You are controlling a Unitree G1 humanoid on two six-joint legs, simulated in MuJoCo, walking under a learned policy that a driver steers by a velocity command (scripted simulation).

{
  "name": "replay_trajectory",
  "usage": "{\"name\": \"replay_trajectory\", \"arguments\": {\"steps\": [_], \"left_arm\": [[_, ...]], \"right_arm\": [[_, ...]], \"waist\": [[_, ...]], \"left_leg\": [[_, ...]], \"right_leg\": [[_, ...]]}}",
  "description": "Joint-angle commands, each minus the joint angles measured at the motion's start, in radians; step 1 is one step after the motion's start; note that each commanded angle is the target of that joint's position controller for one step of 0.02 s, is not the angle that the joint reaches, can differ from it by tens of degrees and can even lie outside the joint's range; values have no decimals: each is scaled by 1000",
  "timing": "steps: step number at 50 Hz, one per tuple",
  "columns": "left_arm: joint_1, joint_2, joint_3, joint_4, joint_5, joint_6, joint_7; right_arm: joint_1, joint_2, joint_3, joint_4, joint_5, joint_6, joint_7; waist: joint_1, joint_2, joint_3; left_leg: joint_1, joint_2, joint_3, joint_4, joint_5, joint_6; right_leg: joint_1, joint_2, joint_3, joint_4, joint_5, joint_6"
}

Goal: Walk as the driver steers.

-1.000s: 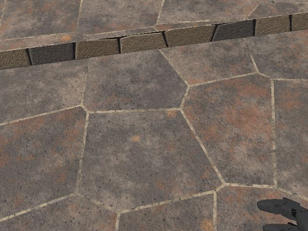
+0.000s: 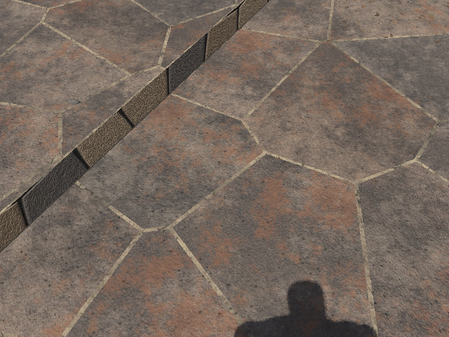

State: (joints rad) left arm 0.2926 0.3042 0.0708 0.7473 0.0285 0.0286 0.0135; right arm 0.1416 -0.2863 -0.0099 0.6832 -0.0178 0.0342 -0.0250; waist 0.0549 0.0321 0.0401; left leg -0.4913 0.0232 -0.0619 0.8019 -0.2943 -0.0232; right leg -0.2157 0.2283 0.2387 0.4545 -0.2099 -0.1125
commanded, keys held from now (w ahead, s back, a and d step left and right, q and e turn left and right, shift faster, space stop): w+shift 0.20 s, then shift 0.18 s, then q+shift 0.62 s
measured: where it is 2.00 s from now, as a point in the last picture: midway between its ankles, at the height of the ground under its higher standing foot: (161, 304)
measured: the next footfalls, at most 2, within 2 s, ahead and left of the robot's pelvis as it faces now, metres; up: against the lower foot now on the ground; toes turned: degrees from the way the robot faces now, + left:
left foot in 0.08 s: +0.08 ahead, +0.13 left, +0.00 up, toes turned -4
right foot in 0.50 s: +0.36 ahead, -0.04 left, +0.00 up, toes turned +2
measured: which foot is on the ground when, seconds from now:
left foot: up 0.00-0.06, down 0.08-0.50, up 0.52-0.96, down 0.98-1.00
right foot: down 0.00-0.08, up 0.10-0.48, down 0.50-0.96, up 0.98-1.00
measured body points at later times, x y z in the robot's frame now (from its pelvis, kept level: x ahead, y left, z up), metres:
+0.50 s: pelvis +0.20 +0.03 -0.01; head +0.24 +0.04 +0.44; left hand +0.42 +0.24 -0.11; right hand +0.11 -0.21 -0.14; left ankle +0.05 +0.13 -0.73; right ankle +0.32 -0.04 -0.73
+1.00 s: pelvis +0.25 +0.06 -0.02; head +0.26 +0.09 +0.43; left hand +0.26 +0.36 -0.14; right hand +0.51 -0.13 -0.10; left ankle +0.23 +0.15 -0.74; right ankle +0.32 -0.05 -0.73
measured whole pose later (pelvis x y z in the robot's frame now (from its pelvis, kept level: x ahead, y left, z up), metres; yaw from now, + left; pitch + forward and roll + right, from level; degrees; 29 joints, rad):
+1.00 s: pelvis +0.25 +0.06 -0.02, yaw +26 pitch +0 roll -1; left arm 0.18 0.29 0.06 0.73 0.02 0.02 0.00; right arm 0.18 -0.29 -0.08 0.65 -0.02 0.08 0.04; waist -0.01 -0.04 0.05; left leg -0.34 0.02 0.07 0.66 -0.32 0.05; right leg -0.34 -0.17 -0.30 0.73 -0.42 0.03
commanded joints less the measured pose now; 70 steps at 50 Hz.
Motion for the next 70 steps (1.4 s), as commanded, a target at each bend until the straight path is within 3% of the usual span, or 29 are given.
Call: {"name": "replay_trajectory", "arguments": {"steps": [1, 4, 5, 6, 8, 13, 16, 19, 21, 24, 25, 26, 27, 28, 30, 32, 42, 47, 48, 49, 50, 51, 53, 55, 59, 62, 64, 68, 70], "left_arm": [[71, 121, 23, -28, 18, -7, -11], [8, 78, 6, -36, 3, -32, -12], [-18, 16, -14, -68, -24, -51, -21], [-79, 72, -7, -90, -5, -68, -21], [-118, 104, 0, -81, 8, -82, -39], [-132, 50, -20, -64, 25, -74, -62], [-212, 5, -42, -84, 16, -69, -56], [-296, -32, -64, -92, -1, -67, -57], [-306, -18, -64, -87, -3, -71, -48], [-125, 54, -46, -23, -1, -90, -15], [-14, 95, -35, 2, 13, -105, 2], [102, 179, -18, 3, 32, -108, 22], [72, 185, -6, -9, -2, -84, 9], [31, 92, -18, -38, -33, -66, 5], [-126, 5, -44, -62, -26, -55, 22], [-153, 17, -40, -59, -19, -52, 40], [-163, 75, -5, -69, 10, -49, 25], [-121, 129, 23, -66, -8, -32, -13], [-85, 124, 29, -53, -8, -23, -19], [-46, 84, 23, -60, -11, -11, -31], [-137, 40, 5, -155, -7, 1, -21], [-188, 68, 5, -155, 11, 12, -10], [-156, 58, 4, -136, -12, -1, -2], [-123, 80, 11, -117, 11, -8, -1], [-111, 55, -2, -113, -6, 3, -2], [-137, 69, -4, -122, 11, 4, -23], [-168, 76, -2, -130, 9, -6, -38], [-85, 58, -12, -95, -10, -33, -47], [78, 56, -10, -33, -15, -46, -43]], "right_arm": [[-17, -89, -20, -64, -4, -30, 16], [141, -101, -27, -2, -16, -63, 4], [238, -200, -49, 10, -27, -75, -2], [302, -258, -79, 56, -30, -78, 10], [245, -166, -66, 57, -6, -89, 26], [275, -87, -46, 104, 8, -120, 36], [331, -72, -41, 143, 12, -120, 37], [377, -77, -38, 178, 10, -106, 26], [421, -79, -36, 207, 8, -94, 17], [334, -120, -49, 180, 20, -93, 6], [292, -115, -48, 154, 38, -99, 11], [280, -57, -36, 87, 54, -107, 13], [464, -13, -33, 102, 82, -81, -6], [429, -124, -65, 145, 35, -50, -18], [333, -78, -70, 127, 4, -21, -1], [319, -50, -73, 117, -16, 15, 20], [104, -40, -73, -29, 1, 63, 80], [61, -65, -86, -82, 9, 59, 83], [123, -90, -94, -61, 3, 47, 76], [180, -194, -117, -52, -7, 31, 55], [190, -333, -153, -73, -7, 26, 41], [224, -290, -156, -69, -1, 24, 32], [97, -221, -131, -89, -1, 30, 18], [21, -172, -116, -118, 9, 29, 17], [82, -181, -118, -103, 7, 18, 29], [131, -177, -112, -91, -8, 13, 42], [133, -176, -108, -85, -15, 4, 51], [80, -173, -95, -76, -12, -36, 52], [11, -155, -86, -80, -11, -47, 46]], "waist": [[9, -135, -82], [-102, -24, 5], [-138, 173, -37], [-153, 158, 39], [-104, 3, 84], [-75, 77, 60], [-89, 82, 26], [-124, 111, 14], [-130, 118, 0], [-27, 106, -68], [31, 66, -139], [56, -95, -298], [-17, -268, -499], [-12, -88, -441], [-69, -100, -165], [-95, -156, -69], [-77, -158, -83], [-69, -129, -84], [-91, -49, -94], [-103, 220, -54], [-115, 342, -7], [-149, 156, -49], [-76, 101, -30], [-53, 101, -81], [-74, 43, -130], [-116, 123, -134], [-120, 132, -77], [-67, 114, -33], [28, 31, -15]], "left_leg": [[85, -28, 10, -130, -114, 35], [474, 35, -74, -447, -137, 94], [616, 251, -440, -589, -444, 179], [591, 356, -706, -679, -595, 248], [519, 285, -542, -641, -470, 213], [451, 137, -218, -667, 177, 176], [448, 93, -66, -578, 800, 150], [441, 65, -11, -543, 924, 114], [462, 81, -55, -476, 977, 112], [465, 81, -131, -268, 1000, 99], [343, 53, -129, -114, 832, 85], [145, -20, -77, 158, 291, 64], [32, -124, -1, 425, -439, 62], [31, -69, -14, 466, -348, 65], [-6, -12, 15, 426, -225, 36], [40, -3, 51, 435, -158, 4], [103, 47, 135, 77, -20, 21], [218, 8, 190, -175, -59, 61], [310, 3, 130, -291, 10, 80], [370, 189, -180, -500, 154, 133], [360, 357, -530, -516, 414, 300], [400, 333, -444, -493, 392, 336], [345, 204, -297, -485, 278, 274], [346, 138, -241, -452, 402, 250], [401, 135, -267, -419, 475, 260], [366, 129, -379, -543, -278, 277], [320, 140, -420, -571, -372, 273], [175, 145, -334, -575, -352, 237], [15, 111, -238, -475, -402, 206]], "right_leg": [[65, -310, 301, -107, -86, -115], [-268, -215, 246, 19, -455, -50], [-444, -86, 39, 290, -423, 8], [-609, -61, -50, 445, -346, 13], [-622, -162, -48, 541, -149, 39], [-536, -232, -201, 553, 29, 96], [-459, -221, -293, 439, 48, 121], [-336, -190, -338, 229, 121, 116], [-261, -159, -326, 157, 150, 99], [-52, -155, -253, -4, 207, 45], [172, -246, -196, -47, 406, 17], [452, -538, 19, 58, 917, -37], [585, -774, 185, 117, 1247, -193], [429, -683, 109, 61, 991, -174], [150, -567, -46, -95, 574, -107], [-30, -515, -164, -174, 436, -98], [-68, -569, -365, -184, 57, -74], [-21, -609, -426, -20, -4, 11], [-68, -571, -461, 102, -59, 70], [-230, -456, -547, 384, -278, 153], [-485, -276, -404, 565, -495, 210], [-508, -297, -272, 676, -449, 208], [-476, -309, -215, 644, -244, 186], [-423, -282, -222, 653, -155, 174], [-394, -253, -214, 540, -164, 174], [-357, -248, -224, 427, -159, 158], [-337, -243, -233, 352, -169, 149], [-111, -246, -298, 182, -153, 81], [129, -204, -339, 63, -103, 43]]}}
Over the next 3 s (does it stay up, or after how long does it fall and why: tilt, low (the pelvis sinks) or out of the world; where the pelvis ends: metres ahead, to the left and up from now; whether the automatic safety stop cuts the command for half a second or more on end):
stays up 0.83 0.37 0.00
